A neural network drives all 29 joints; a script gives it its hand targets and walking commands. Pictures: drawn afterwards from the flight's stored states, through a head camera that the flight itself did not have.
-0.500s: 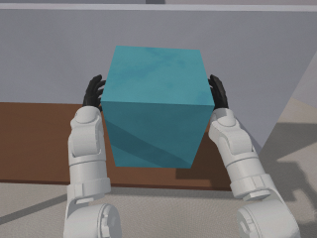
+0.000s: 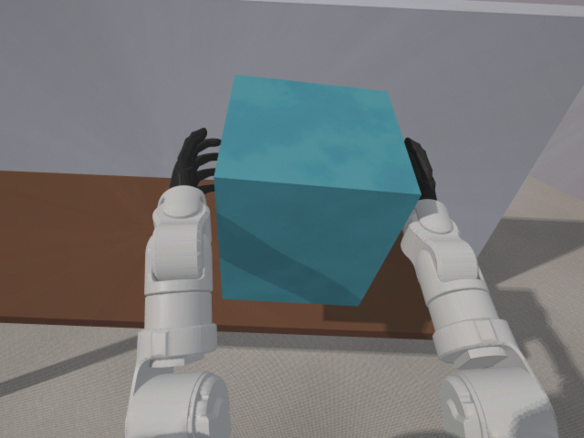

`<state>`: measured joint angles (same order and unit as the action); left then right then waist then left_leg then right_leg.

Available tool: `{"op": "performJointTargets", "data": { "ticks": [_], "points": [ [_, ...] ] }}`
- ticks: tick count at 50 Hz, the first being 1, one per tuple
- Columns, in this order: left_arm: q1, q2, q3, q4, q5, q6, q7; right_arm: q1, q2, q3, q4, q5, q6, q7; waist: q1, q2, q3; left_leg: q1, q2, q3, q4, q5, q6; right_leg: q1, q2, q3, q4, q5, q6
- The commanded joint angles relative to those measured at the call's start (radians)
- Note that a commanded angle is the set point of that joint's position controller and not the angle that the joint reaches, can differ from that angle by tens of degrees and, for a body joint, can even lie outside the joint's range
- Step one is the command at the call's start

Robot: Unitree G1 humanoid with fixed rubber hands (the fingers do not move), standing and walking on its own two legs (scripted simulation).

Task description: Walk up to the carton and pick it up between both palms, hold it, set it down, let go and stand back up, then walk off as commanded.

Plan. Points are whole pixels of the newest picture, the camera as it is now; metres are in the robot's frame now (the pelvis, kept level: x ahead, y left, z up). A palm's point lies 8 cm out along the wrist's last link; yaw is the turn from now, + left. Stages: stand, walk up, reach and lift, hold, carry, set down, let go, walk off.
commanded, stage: hold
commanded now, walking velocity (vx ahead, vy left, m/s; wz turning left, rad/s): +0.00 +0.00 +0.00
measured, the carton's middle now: (301, 199) +0.40 -0.02 +0.14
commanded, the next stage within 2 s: set down in 0.72 s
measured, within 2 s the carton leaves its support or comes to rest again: neither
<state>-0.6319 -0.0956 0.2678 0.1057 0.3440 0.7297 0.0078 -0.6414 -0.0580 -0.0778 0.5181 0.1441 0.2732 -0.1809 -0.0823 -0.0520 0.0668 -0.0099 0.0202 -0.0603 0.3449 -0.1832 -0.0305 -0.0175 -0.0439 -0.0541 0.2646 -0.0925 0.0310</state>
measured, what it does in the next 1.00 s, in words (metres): stands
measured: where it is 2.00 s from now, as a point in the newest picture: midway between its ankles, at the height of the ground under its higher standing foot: outside the picture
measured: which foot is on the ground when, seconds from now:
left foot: down 0.00-1.00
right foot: down 0.00-1.00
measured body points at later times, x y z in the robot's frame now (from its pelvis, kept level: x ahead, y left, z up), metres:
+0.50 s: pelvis +0.00 -0.01 +0.00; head -0.04 +0.01 +0.45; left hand +0.38 +0.16 +0.19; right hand +0.38 -0.14 +0.18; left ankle +0.02 +0.13 -0.75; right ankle +0.04 -0.14 -0.75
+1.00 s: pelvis +0.02 -0.01 +0.00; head -0.02 +0.01 +0.45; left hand +0.40 +0.12 +0.20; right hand +0.39 -0.18 +0.18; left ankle +0.02 +0.13 -0.75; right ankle +0.04 -0.14 -0.75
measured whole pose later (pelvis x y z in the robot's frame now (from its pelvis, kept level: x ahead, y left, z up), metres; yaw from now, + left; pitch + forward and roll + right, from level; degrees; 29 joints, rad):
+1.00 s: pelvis +0.02 -0.01 +0.00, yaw +0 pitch -10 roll -1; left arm -0.61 -0.12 0.32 0.09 0.41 0.67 -0.06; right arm -0.64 -0.07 -0.02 0.50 0.14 0.24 -0.21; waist -0.10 -0.03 0.08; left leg 0.05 0.05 -0.05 0.32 -0.20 -0.04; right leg 0.04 -0.02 -0.05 0.24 -0.11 0.02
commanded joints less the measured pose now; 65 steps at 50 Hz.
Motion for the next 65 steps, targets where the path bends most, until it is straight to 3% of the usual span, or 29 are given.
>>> {"op": "performJointTargets", "data": {
  "ticks": [1, 6, 8, 11, 14, 16, 19, 21, 23, 25, 27, 28, 29, 32, 33, 34, 38, 39, 40, 44, 45, 50, 54, 56, 59, 61, 62, 64, 65],
  "points": [
    [-0.616, -0.468, -0.384, -0.067, -0.132, -0.073, -0.167, -0.89, 0.585, 0.428, -0.335, 0.084, -0.064, 0.115, 0.036, 0.016, -0.449, 0.012, -0.082, 0.099, -0.055, 0.208, 0.037, 0.234, 0.095, -0.064, -0.01, 0.071, -0.004],
    [-0.547, -0.426, -0.379, -0.112, -0.155, -0.094, -0.212, -0.816, 0.671, 0.538, -0.473, 0.131, -0.049, 0.052, 0.039, -0.059, -0.538, -0.035, -0.116, 0.103, -0.035, 0.272, 0.055, 0.422, 0.069, -0.027, 0.037, 0.402, 0.036],
    [-0.58, -0.42, -0.397, -0.161, -0.183, -0.108, -0.206, -0.818, 0.657, 0.532, -0.501, 0.128, -0.05, 0.042, 0.03, -0.038, -0.57, -0.036, -0.119, 0.091, -0.029, 0.287, 0.051, 0.395, 0.063, -0.025, 0.038, 0.462, 0.045],
    [-0.671, -0.422, -0.411, -0.184, -0.193, -0.124, -0.206, -0.835, 0.646, 0.525, -0.465, 0.131, -0.042, 0.035, 0.019, -0.008, -0.547, -0.026, -0.112, 0.086, -0.038, 0.256, 0.042, 0.336, 0.062, -0.035, 0.03, 0.406, 0.046],
    [-0.584, -0.41, -0.423, -0.124, -0.18, -0.1, -0.22, -0.824, 0.617, 0.51, -0.499, 0.112, -0.04, 0.022, -0.005, -0.009, -0.439, -0.023, -0.11, 0.084, -0.05, 0.188, 0.044, 0.277, 0.061, -0.049, 0.011, 0.336, 0.049],
    [-0.614, -0.415, -0.389, -0.096, -0.139, -0.092, -0.225, -0.774, 0.614, 0.473, -0.382, 0.087, -0.021, 0.032, -0.012, -0.012, -0.357, -0.036, -0.109, 0.085, -0.066, 0.131, 0.047, 0.245, 0.065, -0.045, -0.015, 0.203, 0.032],
    [-0.598, -0.39, -0.332, -0.054, -0.124, -0.08, -0.247, -0.766, 0.605, 0.433, -0.346, 0.068, -0.009, 0.035, -0.015, -0.036, -0.365, -0.032, -0.106, 0.093, -0.082, 0.108, 0.063, 0.251, 0.051, -0.049, -0.03, 0.172, 0.038],
    [-0.603, -0.412, -0.35, -0.057, -0.115, -0.075, -0.253, -0.772, 0.601, 0.423, -0.318, 0.075, -0.015, 0.039, -0.02, 0.019, -0.378, -0.025, -0.105, 0.099, -0.068, 0.151, 0.043, 0.265, 0.069, -0.062, -0.02, 0.137, 0.027],
    [-0.676, -0.476, -0.44, -0.134, -0.183, -0.096, -0.244, -0.766, 0.604, 0.403, -0.349, 0.074, -0.038, 0.044, -0.056, 0.063, -0.472, 0.017, -0.09, 0.099, -0.061, 0.171, 0.01, 0.257, 0.082, -0.066, -0.007, 0.115, 0.008],
    [-0.705, -0.503, -0.453, -0.127, -0.175, -0.096, -0.215, -0.847, 0.572, 0.404, -0.341, 0.088, -0.054, 0.067, -0.022, 0.133, -0.458, 0.016, -0.075, 0.078, -0.062, 0.216, -0.02, 0.213, 0.101, -0.08, -0.003, 0.043, -0.015],
    [-0.731, -0.544, -0.511, -0.123, -0.219, -0.102, -0.204, -0.854, 0.541, 0.36, -0.366, 0.07, -0.074, 0.074, -0.069, 0.169, -0.49, 0.045, -0.043, 0.045, -0.05, 0.204, -0.049, 0.173, 0.112, -0.082, 0.009, 0.023, -0.028],
    [-0.693, -0.554, -0.508, -0.143, -0.194, -0.106, -0.19, -0.767, 0.525, 0.356, -0.3, 0.064, -0.065, 0.085, -0.06, 0.207, -0.458, 0.059, -0.036, 0.045, -0.059, 0.219, -0.061, 0.159, 0.113, -0.082, 0.012, 0.029, -0.032],
    [-0.681, -0.562, -0.518, -0.104, -0.204, -0.094, -0.18, -0.854, 0.512, 0.362, -0.341, 0.072, -0.077, 0.096, -0.036, 0.188, -0.459, 0.057, -0.027, 0.043, -0.059, 0.203, -0.063, 0.136, 0.12, -0.087, 0.011, -0.016, -0.032],
    [-0.67, -0.572, -0.522, -0.095, -0.197, -0.088, -0.162, -0.847, 0.496, 0.355, -0.303, 0.07, -0.082, 0.114, -0.034, 0.19, -0.438, 0.052, -0.012, 0.032, -0.067, 0.18, -0.061, 0.141, 0.123, -0.076, 0.013, -0.024, -0.034],
    [-0.673, -0.589, -0.535, -0.099, -0.203, -0.085, -0.153, -0.842, 0.484, 0.33, -0.301, 0.054, -0.084, 0.12, -0.064, 0.195, -0.401, 0.006, 0.003, 0.006, -0.08, 0.18, -0.067, 0.154, 0.121, -0.076, 0.028, -0.002, -0.027],
    [-0.657, -0.584, -0.541, -0.117, -0.197, -0.082, -0.15, -0.797, 0.467, 0.328, -0.267, 0.061, -0.078, 0.127, -0.06, 0.202, -0.382, 0.026, 0.004, 0.005, -0.08, 0.184, -0.076, 0.14, 0.12, -0.073, 0.026, -0.011, -0.03],
    [-0.731, -0.533, -0.539, -0.213, -0.183, -0.096, -0.148, -0.885, 0.514, 0.351, -0.306, 0.099, -0.095, 0.132, -0.047, 0.139, -0.451, 0.091, -0.038, 0.063, -0.013, 0.279, -0.024, 0.121, 0.126, -0.063, -0.015, -0.03, -0.027],
    [-0.688, -0.532, -0.509, -0.178, -0.166, -0.098, -0.151, -0.888, 0.526, 0.367, -0.339, 0.106, -0.095, 0.131, -0.031, 0.084, -0.45, 0.073, -0.046, 0.06, -0.013, 0.294, -0.005, 0.142, 0.13, -0.066, -0.009, 0.003, -0.017],
    [-0.705, -0.54, -0.519, -0.195, -0.166, -0.101, -0.148, -0.883, 0.518, 0.37, -0.326, 0.104, -0.101, 0.131, -0.037, 0.1, -0.487, 0.092, -0.045, 0.06, -0.012, 0.301, -0.009, 0.154, 0.129, -0.069, -0.008, 0.028, -0.02],
    [-0.504, -0.463, -0.39, -0.053, -0.086, -0.098, -0.188, -0.844, 0.492, 0.393, -0.37, 0.055, -0.126, 0.11, 0.028, 0.068, -0.431, 0.05, -0.076, 0.104, -0.045, 0.252, 0.013, 0.256, 0.11, -0.065, -0.01, 0.106, -0.002],
    [-0.455, -0.461, -0.374, -0.082, -0.083, -0.097, -0.199, -0.834, 0.52, 0.432, -0.396, 0.074, -0.138, 0.1, 0.035, 0.03, -0.442, 0.032, -0.078, 0.108, -0.042, 0.337, 0.02, 0.332, 0.114, -0.06, 0.001, 0.215, 0.01],
    [-0.449, -0.401, -0.286, -0.046, -0.046, -0.162, -0.242, -0.706, 0.545, 0.405, -0.289, -0.005, -0.22, 0.103, 0.052, 0.014, -0.328, -0.051, -0.077, 0.117, -0.101, 0.206, 0.034, 0.337, 0.074, -0.062, 0.001, 0.214, 0.025],
    [-0.447, -0.39, -0.343, -0.066, -0.075, -0.255, -0.249, -0.664, 0.556, 0.373, -0.323, -0.082, -0.321, 0.115, 0.033, 0.012, -0.395, -0.04, -0.068, 0.127, -0.094, 0.21, 0.026, 0.334, 0.063, -0.075, 0.009, 0.257, 0.027],
    [-0.413, -0.406, -0.355, -0.051, -0.091, -0.277, -0.23, -0.675, 0.554, 0.428, -0.321, -0.072, -0.346, 0.12, 0.06, 0.009, -0.403, -0.049, -0.072, 0.125, -0.086, 0.275, 0.025, 0.361, 0.059, -0.072, 0.019, 0.347, 0.027],
    [-0.459, -0.421, -0.454, -0.136, -0.158, -0.328, -0.218, -0.677, 0.569, 0.483, -0.396, -0.063, -0.386, 0.111, 0.025, -0.02, -0.515, -0.031, -0.074, 0.127, -0.063, 0.335, 0.018, 0.434, 0.057, -0.076, 0.042, 0.507, 0.04],
    [-0.493, -0.467, -0.525, -0.181, -0.188, -0.375, -0.19, -0.658, 0.574, 0.475, -0.386, -0.065, -0.403, 0.106, 0.011, -0.007, -0.56, 0.016, -0.067, 0.109, -0.045, 0.399, -0.001, 0.399, 0.067, -0.089, 0.037, 0.491, 0.036],
    [-0.468, -0.437, -0.514, -0.159, -0.196, -0.373, -0.189, -0.671, 0.567, 0.472, -0.415, -0.067, -0.398, 0.098, 0.014, -0.049, -0.57, -0.007, -0.075, 0.119, -0.048, 0.357, 0.012, 0.435, 0.061, -0.077, 0.04, 0.544, 0.045],
    [-0.525, -0.483, -0.601, -0.26, -0.234, -0.404, -0.159, -0.631, 0.556, 0.492, -0.366, -0.047, -0.41, 0.108, -0.006, 0.026, -0.613, 0.083, -0.062, 0.1, -0.013, 0.468, -0.026, 0.37, 0.088, -0.098, 0.046, 0.488, 0.022],
    [-0.526, -0.478, -0.607, -0.226, -0.218, -0.405, -0.153, -0.592, 0.523, 0.433, -0.324, -0.081, -0.406, 0.11, -0.036, 0.046, -0.581, 0.122, -0.055, 0.097, -0.01, 0.449, -0.038, 0.301, 0.09, -0.11, 0.024, 0.401, 0.018]
  ]
}}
